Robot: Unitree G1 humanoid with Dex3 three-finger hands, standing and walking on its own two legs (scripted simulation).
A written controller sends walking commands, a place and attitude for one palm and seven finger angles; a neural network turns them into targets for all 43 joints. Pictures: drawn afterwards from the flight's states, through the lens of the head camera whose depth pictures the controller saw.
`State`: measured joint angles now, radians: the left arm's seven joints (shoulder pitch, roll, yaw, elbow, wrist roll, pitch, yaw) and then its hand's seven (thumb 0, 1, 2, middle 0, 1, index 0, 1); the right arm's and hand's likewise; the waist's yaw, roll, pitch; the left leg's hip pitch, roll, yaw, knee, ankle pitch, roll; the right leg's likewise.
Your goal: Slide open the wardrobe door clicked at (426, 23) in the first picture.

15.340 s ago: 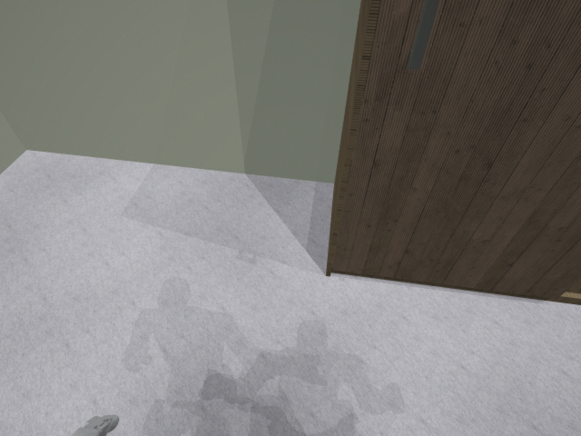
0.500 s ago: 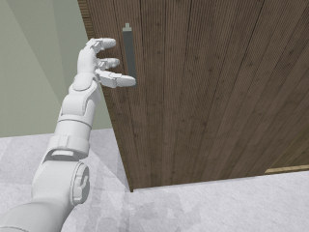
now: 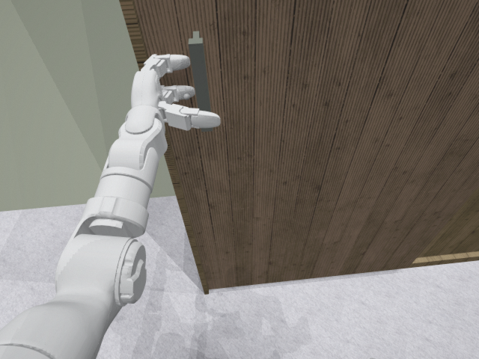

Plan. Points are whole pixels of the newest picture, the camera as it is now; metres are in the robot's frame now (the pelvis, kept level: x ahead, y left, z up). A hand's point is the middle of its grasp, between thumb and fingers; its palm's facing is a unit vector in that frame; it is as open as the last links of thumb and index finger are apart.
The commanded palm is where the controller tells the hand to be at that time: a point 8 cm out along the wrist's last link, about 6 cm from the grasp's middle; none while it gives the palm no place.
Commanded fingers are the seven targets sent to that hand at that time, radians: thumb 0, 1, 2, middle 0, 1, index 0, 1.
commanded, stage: slide the fingers in behind the handle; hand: left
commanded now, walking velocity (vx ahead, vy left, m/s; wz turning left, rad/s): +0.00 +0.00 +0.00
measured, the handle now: (201, 83) +0.51 +0.08 +0.22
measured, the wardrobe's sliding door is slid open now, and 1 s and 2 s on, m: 0.00 0.00 0.00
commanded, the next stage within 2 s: grip the handle and tug to test in 1.58 s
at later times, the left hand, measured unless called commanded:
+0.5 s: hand (195, 98) +0.46 +0.08 +0.23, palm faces +0.11 -0.99 +0.00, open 14.0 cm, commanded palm +0.43 +0.14 +0.23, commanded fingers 0.00 -0.50 0.30 -0.30 -1.20 -0.30 -1.20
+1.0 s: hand (210, 95) +0.47 +0.06 +0.23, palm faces +0.09 -1.00 +0.03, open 14.0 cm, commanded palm +0.43 +0.12 +0.23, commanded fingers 0.00 -0.50 0.30 -0.30 -1.20 -0.30 -1.20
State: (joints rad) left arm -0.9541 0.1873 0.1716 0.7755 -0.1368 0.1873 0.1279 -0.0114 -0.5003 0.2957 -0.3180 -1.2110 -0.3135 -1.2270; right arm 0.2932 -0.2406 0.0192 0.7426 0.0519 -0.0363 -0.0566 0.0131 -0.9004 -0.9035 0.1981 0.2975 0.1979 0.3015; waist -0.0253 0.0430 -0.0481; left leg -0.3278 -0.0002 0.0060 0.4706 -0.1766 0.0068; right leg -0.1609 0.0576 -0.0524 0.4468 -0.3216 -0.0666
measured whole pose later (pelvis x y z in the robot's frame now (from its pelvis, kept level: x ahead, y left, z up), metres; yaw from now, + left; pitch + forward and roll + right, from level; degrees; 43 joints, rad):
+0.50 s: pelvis +0.00 +0.00 +0.00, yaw +0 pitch +1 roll +0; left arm -0.95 0.15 0.16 0.73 -0.12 0.26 0.18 -0.01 -0.50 0.30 -0.30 -1.20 -0.30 -1.20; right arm 0.25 -0.24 0.02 0.73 0.05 -0.02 -0.06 0.01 -0.90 -0.90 0.20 0.30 0.20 0.30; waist -0.03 0.03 -0.05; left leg -0.31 0.00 0.01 0.46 -0.17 0.00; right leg -0.15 0.06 -0.05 0.44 -0.31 -0.07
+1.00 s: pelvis +0.01 +0.00 +0.00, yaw -1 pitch +2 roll +0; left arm -0.92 0.10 0.15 0.67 -0.12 0.25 0.22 -0.01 -0.50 0.30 -0.30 -1.20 -0.30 -1.20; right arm 0.28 -0.23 0.01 0.74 0.04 -0.01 -0.05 0.01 -0.90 -0.90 0.20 0.30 0.20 0.30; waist -0.04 0.03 -0.06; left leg -0.30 0.00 0.02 0.45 -0.18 0.01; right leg -0.14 0.06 -0.03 0.43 -0.32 -0.07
